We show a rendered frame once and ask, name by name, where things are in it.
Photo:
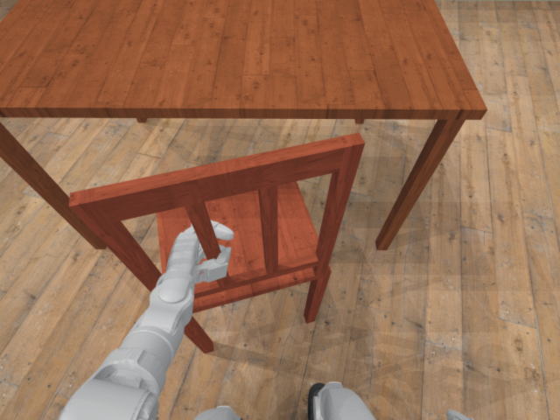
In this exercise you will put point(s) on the robot right shin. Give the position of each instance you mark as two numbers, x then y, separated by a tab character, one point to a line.
332	384

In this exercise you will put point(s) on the left robot upper arm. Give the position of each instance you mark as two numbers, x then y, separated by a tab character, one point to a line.
105	400

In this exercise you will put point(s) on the left robot forearm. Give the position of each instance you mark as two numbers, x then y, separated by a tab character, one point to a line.
148	350

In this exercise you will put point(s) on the chair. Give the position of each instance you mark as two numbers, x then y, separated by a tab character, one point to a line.
275	244

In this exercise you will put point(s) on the table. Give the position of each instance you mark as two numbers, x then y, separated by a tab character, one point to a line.
233	59

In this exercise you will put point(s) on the robot left hand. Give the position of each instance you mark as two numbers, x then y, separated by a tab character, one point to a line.
186	252

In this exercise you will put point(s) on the robot right thigh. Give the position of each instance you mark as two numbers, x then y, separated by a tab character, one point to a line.
340	404

